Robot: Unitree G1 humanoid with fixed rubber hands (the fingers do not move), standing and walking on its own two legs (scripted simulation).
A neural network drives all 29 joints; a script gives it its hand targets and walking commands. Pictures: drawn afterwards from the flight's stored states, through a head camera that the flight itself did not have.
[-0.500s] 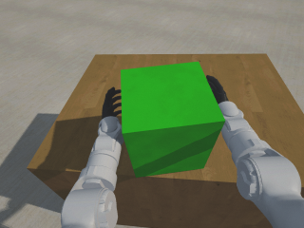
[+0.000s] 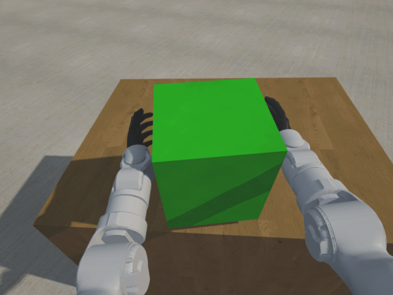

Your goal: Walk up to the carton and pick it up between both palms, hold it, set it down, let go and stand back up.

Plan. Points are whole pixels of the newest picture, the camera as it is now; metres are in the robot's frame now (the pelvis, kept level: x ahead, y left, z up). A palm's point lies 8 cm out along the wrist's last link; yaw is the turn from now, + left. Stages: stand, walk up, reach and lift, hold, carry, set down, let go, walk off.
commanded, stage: reach and lift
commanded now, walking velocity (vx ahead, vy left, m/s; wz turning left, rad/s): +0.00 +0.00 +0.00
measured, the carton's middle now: (209, 156) +0.40 +0.04 +0.09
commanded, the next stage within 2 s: none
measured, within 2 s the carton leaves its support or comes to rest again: neither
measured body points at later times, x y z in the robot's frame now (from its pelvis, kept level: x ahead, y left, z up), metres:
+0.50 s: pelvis +0.00 +0.01 +0.00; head -0.02 +0.00 +0.45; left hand +0.41 +0.18 +0.17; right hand +0.44 -0.12 +0.17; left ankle +0.04 +0.16 -0.74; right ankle +0.02 -0.09 -0.74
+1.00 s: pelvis -0.01 +0.02 +0.00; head -0.04 +0.03 +0.45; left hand +0.41 +0.18 +0.20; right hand +0.42 -0.12 +0.20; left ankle +0.04 +0.16 -0.74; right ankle +0.02 -0.09 -0.74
